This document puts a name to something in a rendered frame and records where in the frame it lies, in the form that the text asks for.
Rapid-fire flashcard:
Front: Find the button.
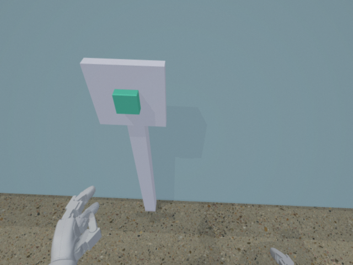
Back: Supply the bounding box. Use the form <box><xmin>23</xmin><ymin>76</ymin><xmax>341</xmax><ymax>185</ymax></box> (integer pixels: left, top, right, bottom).
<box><xmin>112</xmin><ymin>89</ymin><xmax>141</xmax><ymax>114</ymax></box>

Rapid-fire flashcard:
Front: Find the robot left hand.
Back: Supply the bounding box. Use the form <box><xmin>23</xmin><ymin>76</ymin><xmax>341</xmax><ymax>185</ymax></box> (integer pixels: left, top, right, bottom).
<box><xmin>51</xmin><ymin>186</ymin><xmax>101</xmax><ymax>264</ymax></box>

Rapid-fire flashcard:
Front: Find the robot right hand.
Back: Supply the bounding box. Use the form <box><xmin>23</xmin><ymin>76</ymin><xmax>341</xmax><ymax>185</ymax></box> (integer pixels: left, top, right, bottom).
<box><xmin>270</xmin><ymin>247</ymin><xmax>294</xmax><ymax>265</ymax></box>

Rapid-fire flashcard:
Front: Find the panel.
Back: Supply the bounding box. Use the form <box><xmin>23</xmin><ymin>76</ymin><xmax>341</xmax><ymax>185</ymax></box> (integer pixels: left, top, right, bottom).
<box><xmin>80</xmin><ymin>58</ymin><xmax>167</xmax><ymax>211</ymax></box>

